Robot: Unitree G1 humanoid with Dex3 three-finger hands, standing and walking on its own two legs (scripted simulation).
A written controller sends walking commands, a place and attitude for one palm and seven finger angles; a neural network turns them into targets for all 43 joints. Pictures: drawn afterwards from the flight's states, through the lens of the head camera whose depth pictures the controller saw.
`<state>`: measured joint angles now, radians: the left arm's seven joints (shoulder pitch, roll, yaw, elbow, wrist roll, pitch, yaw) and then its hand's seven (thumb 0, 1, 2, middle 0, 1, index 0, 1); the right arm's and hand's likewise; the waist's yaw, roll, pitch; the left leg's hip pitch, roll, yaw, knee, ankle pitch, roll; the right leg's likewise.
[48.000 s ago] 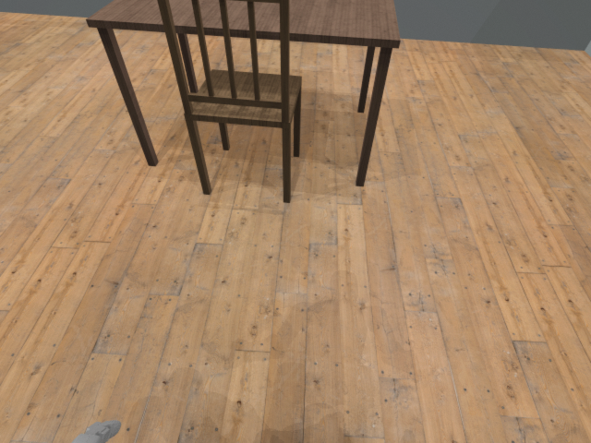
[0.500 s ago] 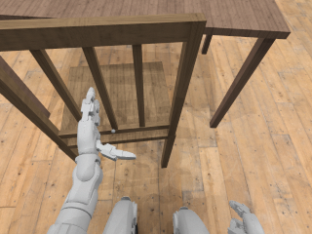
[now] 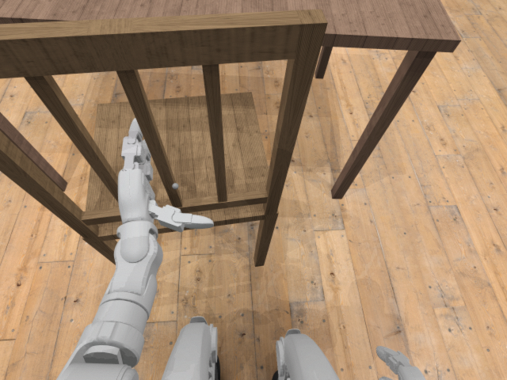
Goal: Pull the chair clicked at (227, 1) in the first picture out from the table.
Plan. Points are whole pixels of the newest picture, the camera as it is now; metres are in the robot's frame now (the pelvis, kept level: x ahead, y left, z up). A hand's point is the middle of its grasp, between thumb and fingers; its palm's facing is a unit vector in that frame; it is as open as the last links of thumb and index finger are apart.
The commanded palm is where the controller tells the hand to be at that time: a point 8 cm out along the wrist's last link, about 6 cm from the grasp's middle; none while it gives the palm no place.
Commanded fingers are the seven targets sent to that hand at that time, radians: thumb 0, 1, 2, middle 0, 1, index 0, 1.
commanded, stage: push the fingers through the gap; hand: left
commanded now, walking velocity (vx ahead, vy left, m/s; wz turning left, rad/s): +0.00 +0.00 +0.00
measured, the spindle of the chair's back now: (159, 155) +0.45 +0.15 +0.06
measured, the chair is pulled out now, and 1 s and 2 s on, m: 0.15 0.15 0.18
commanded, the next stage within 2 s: hook a spindle and tug to test in 0.26 s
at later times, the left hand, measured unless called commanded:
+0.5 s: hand (181, 186) +0.41 +0.11 +0.02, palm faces +0.14 -0.99 -0.01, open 16.8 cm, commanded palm +0.38 +0.16 +0.02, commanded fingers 0.00 -0.50 0.30 -0.20 -0.52 -0.20 -0.52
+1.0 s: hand (178, 184) +0.41 +0.12 +0.03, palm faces +0.16 -0.99 -0.01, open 10.2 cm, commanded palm +0.38 +0.15 +0.02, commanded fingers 0.00 0.51 0.73 -0.50 -1.45 -0.50 -1.45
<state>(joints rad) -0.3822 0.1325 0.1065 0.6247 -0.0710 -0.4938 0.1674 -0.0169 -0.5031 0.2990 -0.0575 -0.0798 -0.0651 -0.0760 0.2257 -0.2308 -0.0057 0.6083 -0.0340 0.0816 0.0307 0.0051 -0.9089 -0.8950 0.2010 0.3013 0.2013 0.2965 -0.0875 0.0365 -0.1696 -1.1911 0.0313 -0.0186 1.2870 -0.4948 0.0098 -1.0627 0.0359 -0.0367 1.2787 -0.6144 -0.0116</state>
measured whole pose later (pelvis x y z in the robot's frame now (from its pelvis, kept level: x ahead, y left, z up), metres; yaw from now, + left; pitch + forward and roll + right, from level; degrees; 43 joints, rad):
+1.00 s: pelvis +0.00 +0.00 +0.00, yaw +0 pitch +23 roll -2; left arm -0.40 0.12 0.10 0.66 -0.07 -0.50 0.20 -0.01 -0.01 0.51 -0.44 -1.29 -0.42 -1.29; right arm 0.22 -0.23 -0.01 0.61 -0.04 0.10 0.04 0.00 -0.91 -0.90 0.20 0.30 0.20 0.30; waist -0.08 0.04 -0.17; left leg -1.19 0.03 -0.02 1.28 -0.50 0.00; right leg -1.06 0.04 -0.04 1.27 -0.62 -0.02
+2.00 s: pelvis +0.03 +0.00 +0.01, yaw +0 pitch +22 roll -2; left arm -0.14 0.09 0.00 0.39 -0.06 -0.44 0.19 0.02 0.76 0.81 -0.37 -1.40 -0.39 -1.40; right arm 0.18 -0.20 -0.01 0.55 -0.02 0.11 0.05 0.00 -0.91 -0.90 0.20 0.30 0.20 0.30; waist -0.06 0.02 -0.15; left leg -1.08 0.02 -0.01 1.24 -0.53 0.01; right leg -0.95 0.03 -0.02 1.22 -0.64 -0.01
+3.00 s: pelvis -0.05 +0.00 +0.11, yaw +2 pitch +0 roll -2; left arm -0.27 0.12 -0.05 0.88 -0.04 -0.23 0.10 0.05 0.72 0.82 -0.30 -1.14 -0.50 -1.44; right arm 0.20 -0.27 -0.01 0.67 0.03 0.07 -0.10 0.01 -0.91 -0.89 0.20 0.30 0.20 0.30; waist -0.07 0.05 0.11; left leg -0.42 0.02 -0.02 0.53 -0.17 0.01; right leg -0.30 0.02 -0.08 0.50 -0.21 -0.02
